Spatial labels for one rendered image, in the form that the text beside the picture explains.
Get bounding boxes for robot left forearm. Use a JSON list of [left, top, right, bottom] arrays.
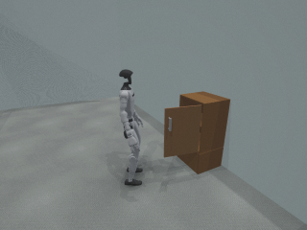
[[132, 109, 138, 118]]

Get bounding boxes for handle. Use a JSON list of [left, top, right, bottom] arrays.
[[168, 117, 172, 131]]

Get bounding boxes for right robot upper arm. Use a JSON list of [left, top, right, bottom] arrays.
[[119, 90, 130, 117]]

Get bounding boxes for cupboard door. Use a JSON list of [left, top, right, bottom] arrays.
[[163, 104, 202, 158]]

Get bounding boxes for right robot thigh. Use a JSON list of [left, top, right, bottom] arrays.
[[124, 128, 140, 160]]

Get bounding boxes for robot right hand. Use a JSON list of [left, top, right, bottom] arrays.
[[128, 136, 140, 154]]

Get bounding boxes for robot right forearm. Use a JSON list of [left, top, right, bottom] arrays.
[[120, 111, 133, 138]]

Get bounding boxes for robot head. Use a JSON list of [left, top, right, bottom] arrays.
[[119, 69, 133, 90]]

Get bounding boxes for robot left hand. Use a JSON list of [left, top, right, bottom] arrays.
[[134, 116, 144, 127]]

